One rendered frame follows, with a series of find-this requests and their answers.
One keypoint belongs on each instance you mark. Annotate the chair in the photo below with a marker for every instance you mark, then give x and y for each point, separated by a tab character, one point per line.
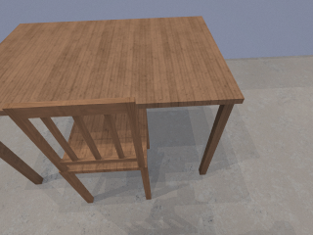
108	135

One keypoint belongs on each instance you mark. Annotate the table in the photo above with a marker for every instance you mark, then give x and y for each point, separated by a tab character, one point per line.
162	62

